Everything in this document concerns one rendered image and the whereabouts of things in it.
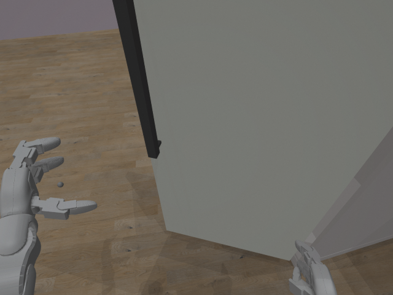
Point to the robot right hand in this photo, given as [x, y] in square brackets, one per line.
[318, 277]

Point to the handle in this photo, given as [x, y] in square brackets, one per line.
[129, 33]

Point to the robot left forearm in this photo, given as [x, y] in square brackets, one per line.
[19, 249]

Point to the robot left hand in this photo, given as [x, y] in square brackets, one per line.
[19, 184]

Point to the fridge door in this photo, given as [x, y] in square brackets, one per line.
[265, 109]

